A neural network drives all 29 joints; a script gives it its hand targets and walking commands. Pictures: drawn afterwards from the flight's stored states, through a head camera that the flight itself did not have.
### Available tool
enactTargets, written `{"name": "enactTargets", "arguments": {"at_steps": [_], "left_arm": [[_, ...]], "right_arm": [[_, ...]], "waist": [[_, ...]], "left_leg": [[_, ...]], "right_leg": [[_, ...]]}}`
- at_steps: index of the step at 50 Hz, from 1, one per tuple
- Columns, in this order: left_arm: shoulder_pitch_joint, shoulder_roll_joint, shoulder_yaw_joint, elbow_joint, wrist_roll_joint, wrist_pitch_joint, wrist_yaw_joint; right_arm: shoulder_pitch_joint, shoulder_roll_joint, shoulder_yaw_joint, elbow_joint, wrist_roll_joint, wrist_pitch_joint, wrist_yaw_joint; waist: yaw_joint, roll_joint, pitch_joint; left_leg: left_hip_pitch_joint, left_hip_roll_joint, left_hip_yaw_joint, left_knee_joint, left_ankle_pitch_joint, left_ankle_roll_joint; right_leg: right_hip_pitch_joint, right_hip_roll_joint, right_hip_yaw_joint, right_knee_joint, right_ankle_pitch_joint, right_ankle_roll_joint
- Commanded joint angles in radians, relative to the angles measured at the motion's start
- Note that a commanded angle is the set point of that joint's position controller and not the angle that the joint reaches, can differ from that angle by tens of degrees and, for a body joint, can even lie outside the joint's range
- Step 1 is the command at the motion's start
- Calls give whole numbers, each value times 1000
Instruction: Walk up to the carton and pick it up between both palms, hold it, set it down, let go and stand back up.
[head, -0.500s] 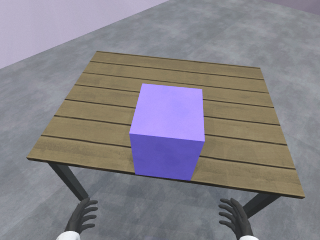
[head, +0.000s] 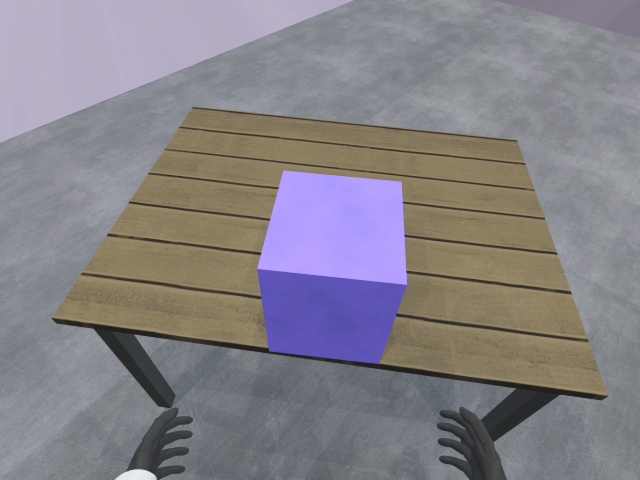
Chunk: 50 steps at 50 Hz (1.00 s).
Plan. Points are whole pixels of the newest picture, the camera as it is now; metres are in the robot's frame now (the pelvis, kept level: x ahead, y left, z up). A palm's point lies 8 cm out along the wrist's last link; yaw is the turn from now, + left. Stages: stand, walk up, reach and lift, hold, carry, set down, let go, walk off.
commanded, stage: set down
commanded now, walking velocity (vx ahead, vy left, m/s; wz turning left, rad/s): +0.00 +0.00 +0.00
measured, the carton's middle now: (332, 270) +0.47 -0.02 -0.07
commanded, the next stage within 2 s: let go in 0.06 s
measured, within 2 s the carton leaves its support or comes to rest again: neither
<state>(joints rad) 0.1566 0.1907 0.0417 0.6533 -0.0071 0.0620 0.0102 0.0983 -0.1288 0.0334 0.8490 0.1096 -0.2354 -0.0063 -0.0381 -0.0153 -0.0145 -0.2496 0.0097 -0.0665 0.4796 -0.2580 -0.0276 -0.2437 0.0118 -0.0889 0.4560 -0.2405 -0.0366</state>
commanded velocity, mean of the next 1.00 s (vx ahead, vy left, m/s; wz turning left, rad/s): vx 0.00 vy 0.00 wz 0.00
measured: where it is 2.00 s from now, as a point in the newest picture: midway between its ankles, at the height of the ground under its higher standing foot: outside the picture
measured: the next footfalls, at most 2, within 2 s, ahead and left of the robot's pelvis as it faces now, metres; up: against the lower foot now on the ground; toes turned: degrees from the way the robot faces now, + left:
none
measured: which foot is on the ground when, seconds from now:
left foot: down 0.00-1.00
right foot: down 0.00-1.00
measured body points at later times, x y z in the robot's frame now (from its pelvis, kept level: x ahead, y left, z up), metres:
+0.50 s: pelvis +0.00 +0.00 +0.00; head +0.01 +0.01 +0.45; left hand +0.16 +0.22 -0.11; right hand +0.16 -0.21 -0.10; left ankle +0.00 +0.14 -0.74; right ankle +0.00 -0.09 -0.74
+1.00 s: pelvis -0.01 +0.00 +0.00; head -0.01 +0.01 +0.45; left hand +0.15 +0.27 -0.10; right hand +0.12 -0.26 -0.11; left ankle +0.00 +0.14 -0.74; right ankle +0.00 -0.09 -0.74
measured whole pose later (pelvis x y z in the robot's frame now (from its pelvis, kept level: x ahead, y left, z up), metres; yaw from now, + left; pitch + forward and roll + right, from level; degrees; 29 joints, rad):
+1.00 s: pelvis -0.01 +0.00 +0.00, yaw +0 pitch +0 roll -1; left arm 0.20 0.28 0.08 0.72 0.04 -0.01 0.01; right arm 0.13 -0.25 0.03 0.88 0.05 -0.01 -0.02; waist -0.04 -0.01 -0.01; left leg -0.24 0.02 -0.07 0.52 -0.27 -0.03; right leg -0.23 0.02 -0.09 0.48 -0.25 -0.04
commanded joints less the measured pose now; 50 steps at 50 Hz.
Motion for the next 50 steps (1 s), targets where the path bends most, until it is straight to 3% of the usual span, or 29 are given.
{"name": "enactTargets", "arguments": {"at_steps": [1,7,10,11,12,14,15,17,18,19,20,21,24,25,29,30,31,32,33,34,35,36,37,41,42,45,47,48,50], "left_arm": [[-56,160,51,-287,23,-32,-4],[-13,107,18,-255,41,6,5],[-91,152,32,-260,25,-1,8],[-43,151,18,-319,12,0,10],[-31,140,5,-367,10,-9,11],[-99,142,16,-253,53,27,25],[-114,134,15,-300,37,24,29],[-88,146,7,-249,29,36,20],[-16,117,-7,-295,41,36,24],[-82,152,21,-301,43,28,28],[-39,118,-5,-269,44,36,22],[-64,138,1,-296,33,30,28],[-52,131,12,-247,44,33,34],[-122,180,34,-313,17,5,32],[-86,147,4,-289,39,17,33],[37,268,90,-82,37,-55,28],[56,293,75,-33,35,-68,28],[21,299,82,-34,40,-85,15],[34,275,76,-26,38,-92,16],[-11,263,77,-30,37,-100,6],[-29,241,75,-22,48,-109,2],[-16,235,72,-16,45,-110,0],[-32,257,68,-16,46,-109,-3],[-4,271,79,19,49,-117,-4],[21,293,83,21,46,-124,-3],[23,291,85,50,47,-128,-2],[21,300,71,64,41,-122,-8],[-12,287,66,49,48,-126,-4],[29,312,75,66,44,-134,1]], "right_arm": [[2,-127,-54,-186,-106,-50,-8],[29,-167,-62,-94,-109,-33,15],[-30,-140,-63,-176,-122,-34,9],[15,-162,-83,-190,-121,-34,8],[29,-143,-74,-237,-105,-44,7],[-39,-157,-97,-108,-130,-8,15],[-37,-153,-93,-131,-115,-9,13],[-33,-144,-90,-155,-135,3,16],[48,-163,-110,-142,-123,-10,24],[-19,-157,-106,-163,-124,-11,18],[7,-182,-110,-120,-131,-7,24],[-1,-174,-108,-120,-127,-12,22],[-10,-189,-102,-77,-132,-21,31],[-25,-131,-66,-168,-114,-33,15],[-35,-180,-113,-148,-134,-32,19],[39,-326,-95,-40,-193,76,-10],[57,-303,-93,-55,-184,121,-17],[85,-319,-97,-53,-174,147,-27],[66,-328,-97,-48,-172,154,-23],[30,-338,-100,-68,-170,162,-35],[-20,-339,-96,-71,-177,172,-31],[9,-338,-98,-89,-162,174,-30],[23,-340,-91,-72,-165,173,-28],[16,-334,-77,-53,-170,176,-14],[8,-338,-74,-55,-170,186,-21],[12,-334,-58,-28,-155,188,-21],[12,-374,-66,-43,-163,192,-16],[3,-361,-72,-47,-156,186,-13],[35,-353,-64,-22,-151,191,-15]], "waist": [[49,-13,-97],[34,-4,-61],[49,-28,-84],[22,-29,-78],[31,-34,-59],[34,33,-14],[38,35,-40],[43,-28,-6],[16,-17,-9],[42,-1,-36],[29,-35,-44],[27,22,-57],[30,2,-81],[45,-19,-87],[37,-32,-61],[122,54,-208],[58,-21,-145],[55,-48,-138],[60,86,-187],[58,89,-157],[68,98,-118],[55,-5,-120],[50,30,-111],[58,44,-91],[66,129,-89],[63,23,-78],[63,23,-73],[46,79,-69],[53,51,-95]], "left_leg": [[62,-27,126,-105,204,-21],[132,-8,101,-118,233,-26],[90,-18,117,-117,153,-11],[91,-5,107,-123,164,-6],[122,-10,112,-121,155,-1],[95,-6,110,-135,80,-17],[78,-6,120,-137,93,-18],[71,-9,124,-136,67,-7],[82,0,100,-139,131,-5],[83,-4,114,-127,124,-10],[108,-1,108,-134,133,-12],[100,-4,116,-130,116,-18],[117,-8,110,-118,179,-24],[85,-23,126,-109,136,-3],[102,-5,112,-111,160,-6],[62,72,-13,9,414,51],[55,71,-5,40,375,44],[7,75,-9,38,376,50],[71,78,-11,19,293,56],[44,74,-41,5,211,54],[46,70,-38,1,196,59],[16,80,-51,-3,147,70],[13,69,-46,-11,141,53],[-5,58,-39,1,161,46],[-30,75,-50,9,142,61],[4,78,-68,-23,108,77],[36,67,-50,-5,105,61],[19,70,-63,-10,120,70],[21,81,-79,-16,153,70]], "right_leg": [[305,-22,101,-72,417,56],[220,-4,69,-91,349,36],[223,-12,83,-101,268,36],[241,-11,82,-91,295,36],[206,-11,85,-108,262,39],[190,-3,81,-109,123,28],[213,-13,92,-107,142,24],[181,-15,86,-122,97,32],[209,-6,75,-110,217,26],[200,-10,79,-110,199,32],[209,-3,72,-107,221,30],[209,-5,76,-101,186,30],[219,-10,75,-91,293,34],[213,-26,111,-114,244,47],[204,-17,96,-100,285,48],[218,-107,158,-1,368,40],[181,-103,148,-16,395,24],[177,-114,136,-18,413,42],[154,-122,162,-30,288,17],[132,-110,156,-42,144,20],[100,-113,168,-79,148,28],[111,-128,168,-80,141,15],[88,-111,167,-98,45,19],[119,-120,166,-100,81,13],[119,-148,218,-99,108,-8],[124,-135,206,-110,95,-2],[64,-143,214,-150,25,17],[89,-153,219,-122,95,-12],[153,-146,204,-113,201,17]]}}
